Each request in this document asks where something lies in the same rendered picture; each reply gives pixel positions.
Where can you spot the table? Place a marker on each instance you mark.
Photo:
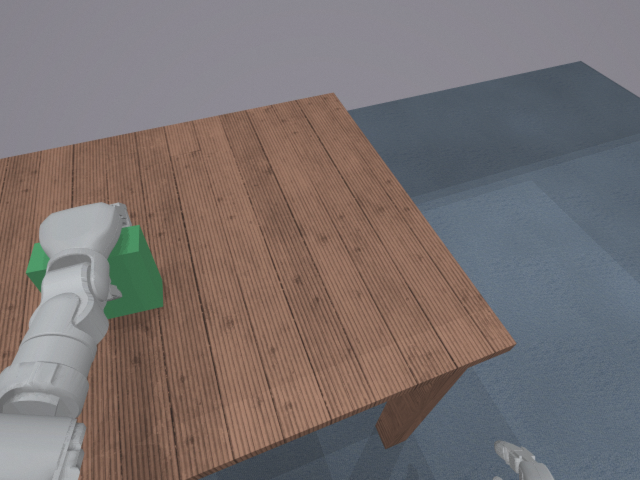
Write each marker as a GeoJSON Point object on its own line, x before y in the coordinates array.
{"type": "Point", "coordinates": [301, 286]}

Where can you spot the sponge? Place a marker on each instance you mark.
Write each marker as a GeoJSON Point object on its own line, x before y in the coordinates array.
{"type": "Point", "coordinates": [132, 270]}

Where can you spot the right robot hand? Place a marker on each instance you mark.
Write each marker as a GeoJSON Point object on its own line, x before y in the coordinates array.
{"type": "Point", "coordinates": [522, 462]}

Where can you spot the left robot hand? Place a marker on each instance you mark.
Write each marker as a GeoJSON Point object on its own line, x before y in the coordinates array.
{"type": "Point", "coordinates": [94, 226]}

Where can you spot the robot left upper arm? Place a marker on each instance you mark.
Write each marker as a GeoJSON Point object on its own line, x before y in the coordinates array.
{"type": "Point", "coordinates": [38, 447]}

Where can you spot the left robot forearm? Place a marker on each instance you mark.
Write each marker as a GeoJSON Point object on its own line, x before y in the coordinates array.
{"type": "Point", "coordinates": [48, 375]}

